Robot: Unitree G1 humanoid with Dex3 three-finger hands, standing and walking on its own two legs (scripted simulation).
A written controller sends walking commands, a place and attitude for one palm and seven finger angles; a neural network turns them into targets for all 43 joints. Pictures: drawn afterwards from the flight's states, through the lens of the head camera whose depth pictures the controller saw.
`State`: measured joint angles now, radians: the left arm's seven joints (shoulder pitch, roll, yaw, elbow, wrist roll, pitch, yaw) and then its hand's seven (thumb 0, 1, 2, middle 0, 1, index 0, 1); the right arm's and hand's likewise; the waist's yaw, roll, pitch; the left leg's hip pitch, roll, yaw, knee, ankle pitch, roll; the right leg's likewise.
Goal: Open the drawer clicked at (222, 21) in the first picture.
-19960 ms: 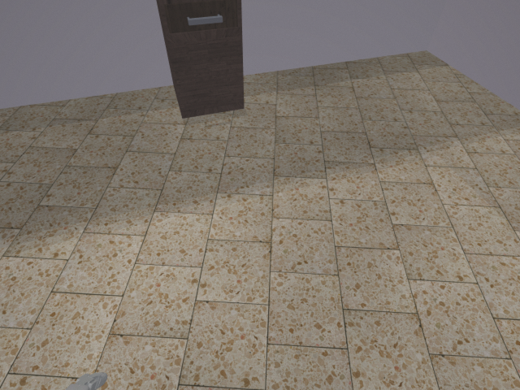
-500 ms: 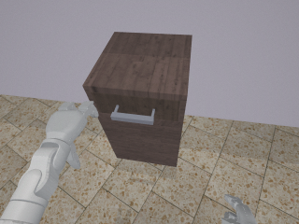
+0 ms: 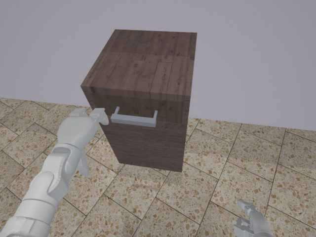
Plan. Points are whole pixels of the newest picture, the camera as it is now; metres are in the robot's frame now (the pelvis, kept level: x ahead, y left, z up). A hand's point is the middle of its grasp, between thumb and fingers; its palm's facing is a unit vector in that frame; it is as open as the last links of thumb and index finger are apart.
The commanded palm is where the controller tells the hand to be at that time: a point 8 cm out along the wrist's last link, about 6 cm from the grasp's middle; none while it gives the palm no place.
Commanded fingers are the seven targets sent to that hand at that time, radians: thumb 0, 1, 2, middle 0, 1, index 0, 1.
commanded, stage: move the hooked fingers above the handle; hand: left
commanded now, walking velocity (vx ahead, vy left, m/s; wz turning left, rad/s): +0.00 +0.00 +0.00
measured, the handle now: (135, 115) +0.57 +0.18 -0.15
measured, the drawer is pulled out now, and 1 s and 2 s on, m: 0.00 0.00 0.00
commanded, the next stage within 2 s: none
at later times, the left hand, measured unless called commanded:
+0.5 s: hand (114, 125) +0.41 +0.19 +0.00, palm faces -0.04 -0.06 -1.00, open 13.8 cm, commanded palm +0.40 +0.22 +0.05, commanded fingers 0.00 -0.50 0.30 -0.30 -1.20 -0.30 -1.20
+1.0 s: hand (127, 116) +0.49 +0.18 -0.05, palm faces +0.00 -0.03 -1.00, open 13.8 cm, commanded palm +0.47 +0.19 +0.00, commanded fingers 0.00 -0.50 0.30 -0.30 -1.20 -0.30 -1.20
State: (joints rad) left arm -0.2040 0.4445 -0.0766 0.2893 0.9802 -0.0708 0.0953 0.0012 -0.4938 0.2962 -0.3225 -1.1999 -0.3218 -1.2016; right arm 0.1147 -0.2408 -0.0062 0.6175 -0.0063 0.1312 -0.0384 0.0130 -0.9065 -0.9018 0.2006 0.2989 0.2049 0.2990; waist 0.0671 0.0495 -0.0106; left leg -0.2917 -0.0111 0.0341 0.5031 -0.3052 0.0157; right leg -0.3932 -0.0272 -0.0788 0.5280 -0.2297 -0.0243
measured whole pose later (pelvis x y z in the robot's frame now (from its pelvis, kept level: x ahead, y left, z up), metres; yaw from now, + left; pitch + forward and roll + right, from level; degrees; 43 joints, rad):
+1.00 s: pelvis -0.01 +0.01 -0.05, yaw -1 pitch +24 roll +0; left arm -0.85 0.41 -0.02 1.11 1.15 -0.06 0.47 0.00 -0.49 0.30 -0.32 -1.20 -0.32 -1.20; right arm 0.29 -0.26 -0.06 0.72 -0.06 0.10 0.01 0.01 -0.91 -0.90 0.20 0.30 0.21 0.30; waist -0.14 0.04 -0.15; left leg -0.88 0.00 0.06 0.93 -0.47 0.03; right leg -0.97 -0.03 -0.05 0.90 -0.34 -0.02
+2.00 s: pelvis -0.03 +0.01 -0.09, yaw -1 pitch +30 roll -2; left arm -1.00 0.50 0.00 1.19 1.15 -0.04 0.44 0.00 -0.49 0.30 -0.32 -1.20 -0.32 -1.20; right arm 0.30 -0.27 -0.04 0.69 -0.07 0.07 0.02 0.01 -0.91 -0.90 0.20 0.30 0.21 0.30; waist -0.20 0.06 -0.16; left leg -1.14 0.02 0.03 1.14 -0.52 0.03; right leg -1.20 -0.02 -0.08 1.06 -0.38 -0.02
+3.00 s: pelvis -0.01 +0.01 -0.08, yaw -2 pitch +28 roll -1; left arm -0.90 0.44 -0.01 1.13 1.13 -0.10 0.40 0.00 -0.49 0.30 -0.32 -1.20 -0.32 -1.20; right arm 0.33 -0.26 -0.03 0.70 -0.07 0.10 0.01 0.01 -0.91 -0.90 0.20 0.30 0.21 0.30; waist -0.18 0.06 -0.17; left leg -1.03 0.02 0.04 1.07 -0.53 0.03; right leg -1.10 -0.01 -0.06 1.00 -0.39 -0.02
